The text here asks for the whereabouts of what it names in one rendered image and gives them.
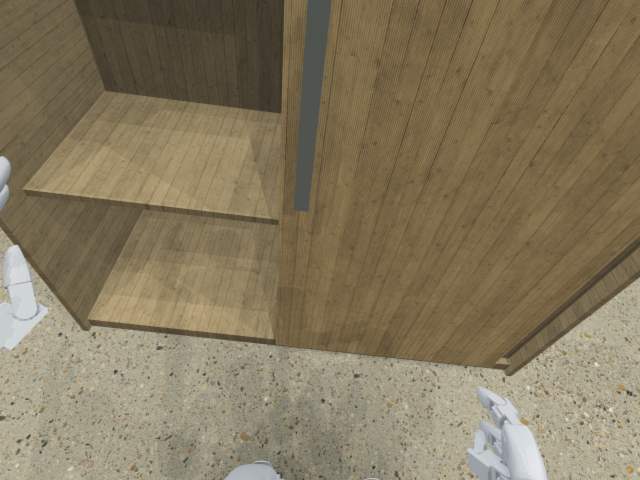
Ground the handle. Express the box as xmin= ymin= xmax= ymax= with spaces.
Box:
xmin=293 ymin=0 xmax=331 ymax=212

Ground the right robot hand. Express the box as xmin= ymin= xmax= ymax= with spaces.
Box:
xmin=467 ymin=387 xmax=547 ymax=480

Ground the left robot shin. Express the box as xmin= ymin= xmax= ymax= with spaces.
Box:
xmin=253 ymin=461 xmax=275 ymax=471

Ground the left robot hand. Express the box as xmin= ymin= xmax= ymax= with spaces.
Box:
xmin=0 ymin=156 xmax=48 ymax=351

